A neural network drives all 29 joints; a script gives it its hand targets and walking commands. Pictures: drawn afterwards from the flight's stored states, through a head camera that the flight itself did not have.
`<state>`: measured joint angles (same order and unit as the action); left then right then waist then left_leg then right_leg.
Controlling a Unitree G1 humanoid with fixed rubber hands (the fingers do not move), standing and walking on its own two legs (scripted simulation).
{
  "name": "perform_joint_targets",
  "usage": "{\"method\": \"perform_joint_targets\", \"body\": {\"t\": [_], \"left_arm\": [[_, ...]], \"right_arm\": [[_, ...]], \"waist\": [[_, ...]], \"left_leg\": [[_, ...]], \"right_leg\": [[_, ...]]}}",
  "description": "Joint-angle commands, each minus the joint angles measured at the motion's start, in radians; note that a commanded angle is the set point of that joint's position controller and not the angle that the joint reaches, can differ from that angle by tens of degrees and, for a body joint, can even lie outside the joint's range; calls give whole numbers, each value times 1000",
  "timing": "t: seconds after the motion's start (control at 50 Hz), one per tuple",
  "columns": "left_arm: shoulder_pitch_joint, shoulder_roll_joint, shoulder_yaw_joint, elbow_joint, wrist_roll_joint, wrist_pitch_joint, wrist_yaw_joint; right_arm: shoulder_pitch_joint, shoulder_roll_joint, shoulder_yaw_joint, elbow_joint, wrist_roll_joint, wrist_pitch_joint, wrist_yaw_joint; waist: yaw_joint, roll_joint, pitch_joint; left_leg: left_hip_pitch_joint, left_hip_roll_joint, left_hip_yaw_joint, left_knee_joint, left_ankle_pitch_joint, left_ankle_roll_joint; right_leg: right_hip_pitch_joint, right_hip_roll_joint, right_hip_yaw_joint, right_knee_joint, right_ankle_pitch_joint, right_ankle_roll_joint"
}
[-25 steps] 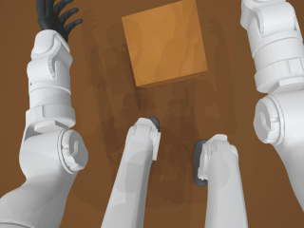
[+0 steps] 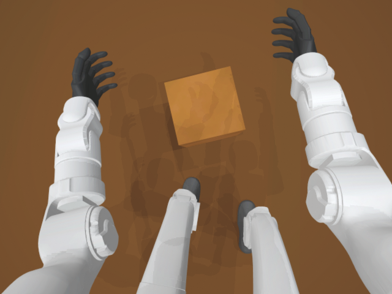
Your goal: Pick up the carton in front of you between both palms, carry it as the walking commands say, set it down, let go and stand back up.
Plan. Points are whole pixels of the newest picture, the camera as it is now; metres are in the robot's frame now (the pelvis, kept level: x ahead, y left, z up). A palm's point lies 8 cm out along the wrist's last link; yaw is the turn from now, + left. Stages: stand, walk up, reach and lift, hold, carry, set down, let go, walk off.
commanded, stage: let go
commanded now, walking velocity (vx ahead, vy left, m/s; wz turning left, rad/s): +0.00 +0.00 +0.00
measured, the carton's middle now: (205, 112) +0.48 +0.10 -0.52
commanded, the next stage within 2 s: stand in 1.30 s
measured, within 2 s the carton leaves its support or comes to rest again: neither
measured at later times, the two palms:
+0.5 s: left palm (43, 187) +0.26 +0.27 +0.02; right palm (368, 158) +0.36 -0.14 +0.00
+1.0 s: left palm (74, 212) +0.25 +0.21 +0.06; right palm out of the picture +0.26 -0.26 +0.06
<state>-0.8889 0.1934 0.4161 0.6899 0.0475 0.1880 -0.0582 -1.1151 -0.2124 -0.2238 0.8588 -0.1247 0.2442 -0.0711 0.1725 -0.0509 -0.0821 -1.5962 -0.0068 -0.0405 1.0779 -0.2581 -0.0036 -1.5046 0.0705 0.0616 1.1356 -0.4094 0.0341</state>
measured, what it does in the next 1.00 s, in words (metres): rises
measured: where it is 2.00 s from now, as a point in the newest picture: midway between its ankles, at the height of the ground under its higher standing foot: (216, 223)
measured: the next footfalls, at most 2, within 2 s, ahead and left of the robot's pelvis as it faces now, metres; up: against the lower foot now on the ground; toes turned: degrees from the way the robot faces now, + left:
none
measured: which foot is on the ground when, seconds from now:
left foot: down 0.00-1.00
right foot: down 0.00-1.00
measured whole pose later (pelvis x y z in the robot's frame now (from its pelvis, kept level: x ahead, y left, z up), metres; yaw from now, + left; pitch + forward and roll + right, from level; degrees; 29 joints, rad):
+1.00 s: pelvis +0.10 -0.03 +0.13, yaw +3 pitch -1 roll +1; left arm 0.22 0.22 0.04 0.44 0.01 0.09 -0.07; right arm 0.25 -0.22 -0.03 0.43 0.01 0.09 0.05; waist 0.00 -0.03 0.05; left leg -0.18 0.00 -0.05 0.41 -0.21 -0.04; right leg -0.08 0.04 0.06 0.44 -0.33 -0.04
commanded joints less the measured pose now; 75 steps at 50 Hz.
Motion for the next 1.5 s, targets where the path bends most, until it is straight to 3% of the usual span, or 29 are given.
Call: {"method": "perform_joint_targets", "body": {"t": [0.0,0.1,0.22,0.46,0.58,0.74,0.86,0.98,1.0,1.02,1.04,1.08,1.28,1.3,1.4,1.48], "left_arm": [[11,145,-25,-151,28,-35,-38],[194,164,-113,-219,24,-55,-75],[451,138,-209,-228,-18,-103,-92],[925,88,-346,-374,-74,-173,-31],[1037,89,-372,-405,-85,-180,-14],[1090,120,-355,-358,-70,-163,-14],[1116,133,-340,-335,-47,-132,-11],[1098,140,-331,-332,-33,-100,-14],[1093,140,-332,-333,-32,-95,-15],[1064,173,-316,-388,-10,-45,12],[1081,163,-332,-367,-13,-32,22],[1087,156,-343,-368,-21,-23,32],[1077,143,-363,-406,-34,15,47],[1044,199,-323,-255,-49,-65,56],[1070,188,-319,-187,-29,-171,58],[1090,201,-320,-141,-26,-190,66]], "right_arm": [[-13,25,-16,-207,-30,-32,-47],[192,82,-1,-391,-31,-63,-92],[459,94,23,-412,-16,-120,-73],[918,22,67,-383,25,-232,6],[1072,-1,93,-406,45,-254,41],[1240,-29,138,-464,83,-229,81],[1297,-51,175,-516,124,-195,110],[1296,-63,183,-538,135,-162,125],[1294,-64,182,-538,134,-158,125],[1344,-53,192,-474,139,-185,104],[1331,-55,191,-486,145,-188,94],[1315,-63,192,-491,149,-190,85],[1321,-85,167,-476,134,-162,95],[1316,-172,131,-312,82,-194,67],[1273,-166,117,-266,86,-256,49],[1260,-177,116,-230,89,-270,48]], "waist": [[48,-47,-1025],[24,2,-848],[-7,53,-626],[-72,124,-386],[-109,71,-208],[-156,-14,-44],[-152,2,30],[-146,9,85],[-147,8,91],[-153,19,49],[-160,-14,47],[-159,-22,45],[-176,28,84],[-178,-81,47],[-180,77,82],[-177,99,84]], "left_leg": [[907,-47,117,-70,535,-21],[1066,-36,86,-184,440,-9],[1236,-14,35,-309,330,-13],[1547,3,-38,-452,485,-36],[1532,-14,0,-540,418,-32],[1556,-46,35,-619,360,-19],[1580,-68,51,-645,321,-10],[1593,-74,65,-643,274,-5],[1597,-74,66,-641,271,-6],[1536,-92,70,-609,243,-13],[1525,-94,66,-607,231,-9],[1514,-94,62,-604,231,-9],[1580,-79,41,-605,248,-16],[1472,28,16,-574,243,8],[1380,46,-45,-633,84,19],[1371,60,-73,-648,97,27]], "right_leg": [[462,55,-74,-182,319,31],[497,49,-73,-305,201,35],[522,31,-82,-414,78,17],[742,15,-78,-568,111,-26],[986,-8,-69,-668,178,-27],[1209,-47,-24,-764,372,-3],[1275,-63,-6,-793,473,9],[1283,-65,-2,-797,481,12],[1280,-65,-3,-796,477,12],[1338,-75,4,-754,586,17],[1336,-74,4,-736,638,27],[1332,-73,2,-728,647,29],[1247,-42,-46,-749,412,-7],[1271,-72,-41,-723,283,-3],[1308,-83,6,-705,156,-22],[1327,-85,13,-695,190,-16]]}}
